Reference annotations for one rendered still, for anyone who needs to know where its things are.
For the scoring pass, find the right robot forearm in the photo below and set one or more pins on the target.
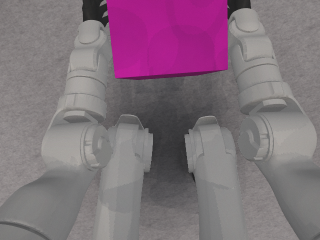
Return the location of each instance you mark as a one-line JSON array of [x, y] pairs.
[[256, 71]]

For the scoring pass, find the robot left hand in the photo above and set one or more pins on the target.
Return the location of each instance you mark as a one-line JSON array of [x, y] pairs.
[[93, 11]]

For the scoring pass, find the left robot thigh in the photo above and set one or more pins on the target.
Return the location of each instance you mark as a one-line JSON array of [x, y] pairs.
[[117, 214]]

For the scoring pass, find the right robot thigh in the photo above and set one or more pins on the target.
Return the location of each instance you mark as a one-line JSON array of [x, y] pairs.
[[220, 205]]

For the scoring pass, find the robot right hand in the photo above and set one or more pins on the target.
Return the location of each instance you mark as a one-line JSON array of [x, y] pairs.
[[236, 5]]

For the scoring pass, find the left robot forearm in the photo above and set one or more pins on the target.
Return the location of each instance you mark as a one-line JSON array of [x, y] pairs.
[[87, 76]]

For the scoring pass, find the right robot upper arm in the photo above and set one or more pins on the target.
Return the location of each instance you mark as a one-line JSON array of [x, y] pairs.
[[282, 144]]

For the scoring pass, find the left robot upper arm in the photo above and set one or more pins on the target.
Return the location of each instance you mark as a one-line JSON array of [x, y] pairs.
[[47, 208]]

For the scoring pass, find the robot thigh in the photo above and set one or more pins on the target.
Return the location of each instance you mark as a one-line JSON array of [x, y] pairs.
[[117, 214], [220, 205]]

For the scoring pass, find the carton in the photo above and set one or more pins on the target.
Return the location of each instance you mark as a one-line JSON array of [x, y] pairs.
[[153, 39]]

